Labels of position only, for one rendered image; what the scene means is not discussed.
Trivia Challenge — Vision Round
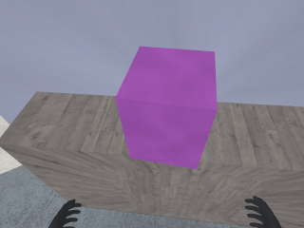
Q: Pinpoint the left robot hand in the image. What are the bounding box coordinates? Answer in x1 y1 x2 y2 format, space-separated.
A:
48 199 82 228

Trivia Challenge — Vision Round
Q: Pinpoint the pedestal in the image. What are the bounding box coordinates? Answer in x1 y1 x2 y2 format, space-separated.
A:
0 91 304 228

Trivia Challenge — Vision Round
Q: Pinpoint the right robot hand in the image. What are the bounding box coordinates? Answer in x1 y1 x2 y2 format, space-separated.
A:
245 196 282 228

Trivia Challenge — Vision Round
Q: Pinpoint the carton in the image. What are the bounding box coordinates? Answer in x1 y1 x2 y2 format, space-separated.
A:
115 46 218 169

